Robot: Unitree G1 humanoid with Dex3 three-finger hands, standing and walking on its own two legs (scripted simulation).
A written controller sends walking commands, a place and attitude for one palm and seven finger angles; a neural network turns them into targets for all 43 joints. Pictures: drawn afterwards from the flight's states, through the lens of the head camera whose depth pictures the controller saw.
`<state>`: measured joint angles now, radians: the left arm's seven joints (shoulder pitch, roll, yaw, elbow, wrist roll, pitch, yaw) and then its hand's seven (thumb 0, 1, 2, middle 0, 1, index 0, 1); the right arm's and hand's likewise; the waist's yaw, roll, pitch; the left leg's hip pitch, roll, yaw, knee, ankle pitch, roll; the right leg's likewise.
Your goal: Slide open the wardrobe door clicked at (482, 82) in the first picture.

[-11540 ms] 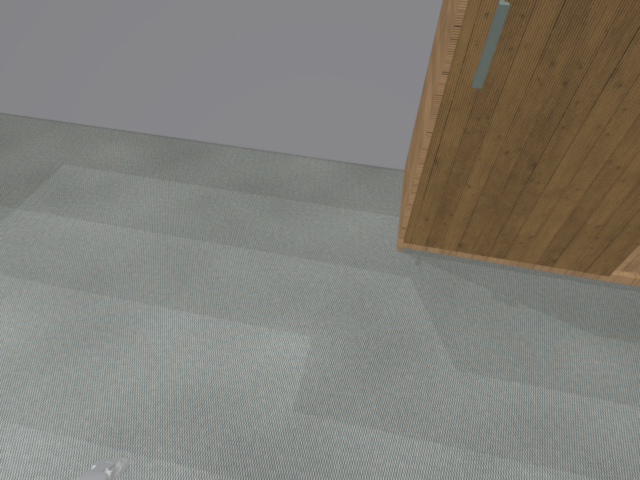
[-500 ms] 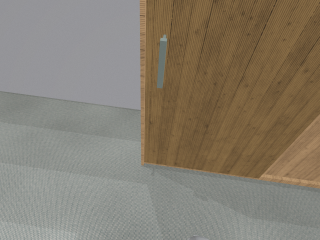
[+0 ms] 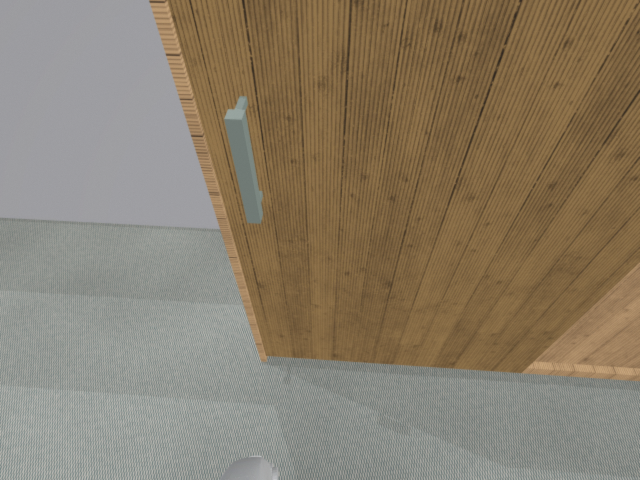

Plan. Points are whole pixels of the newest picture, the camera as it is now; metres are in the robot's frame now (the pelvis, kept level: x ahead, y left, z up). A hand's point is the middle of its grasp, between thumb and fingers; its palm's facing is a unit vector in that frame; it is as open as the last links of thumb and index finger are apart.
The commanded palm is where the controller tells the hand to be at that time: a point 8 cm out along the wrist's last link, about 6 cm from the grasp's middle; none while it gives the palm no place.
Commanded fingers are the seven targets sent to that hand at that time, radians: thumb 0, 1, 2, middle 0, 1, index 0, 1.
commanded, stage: come to a stop and stand still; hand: left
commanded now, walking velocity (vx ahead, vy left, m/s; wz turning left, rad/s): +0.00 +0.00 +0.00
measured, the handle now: (249, 164) +0.54 +0.13 +0.09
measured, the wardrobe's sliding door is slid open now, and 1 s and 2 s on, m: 0.00 0.00 0.00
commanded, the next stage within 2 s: look again from close up in 1.52 s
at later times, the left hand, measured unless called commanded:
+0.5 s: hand out of the picture +0.06 +0.20 -0.18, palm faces +0.03 -0.96 -0.27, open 7.4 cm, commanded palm none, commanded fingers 0.00 0.90 0.90 -0.20 -0.30 -0.20 -0.30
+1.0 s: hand out of the picture -0.03 +0.17 -0.18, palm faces +0.09 -0.97 -0.21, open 7.4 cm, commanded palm none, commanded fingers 0.00 0.90 0.90 -0.20 -0.30 -0.20 -0.30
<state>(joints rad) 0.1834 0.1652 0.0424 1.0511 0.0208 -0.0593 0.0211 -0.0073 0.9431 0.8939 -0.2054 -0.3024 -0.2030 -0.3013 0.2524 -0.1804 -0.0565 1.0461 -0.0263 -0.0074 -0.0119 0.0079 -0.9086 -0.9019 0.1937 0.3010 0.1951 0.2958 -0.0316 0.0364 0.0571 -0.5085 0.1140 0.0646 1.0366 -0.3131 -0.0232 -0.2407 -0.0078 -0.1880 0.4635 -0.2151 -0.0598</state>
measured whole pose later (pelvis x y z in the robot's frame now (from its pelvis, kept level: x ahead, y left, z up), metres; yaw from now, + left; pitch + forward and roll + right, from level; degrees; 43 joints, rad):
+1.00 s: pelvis -0.01 +0.00 +0.00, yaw +0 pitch +0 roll +0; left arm 0.32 0.15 0.03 1.09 0.02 0.01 0.03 0.01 0.91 0.89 -0.21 -0.30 -0.20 -0.30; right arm 0.27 -0.19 -0.04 1.07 -0.01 0.02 -0.02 0.01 -0.91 -0.90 0.19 0.30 0.20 0.30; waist 0.04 0.00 0.04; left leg -0.20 0.03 0.05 0.48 -0.25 -0.03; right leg -0.26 -0.10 -0.07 0.53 -0.27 0.05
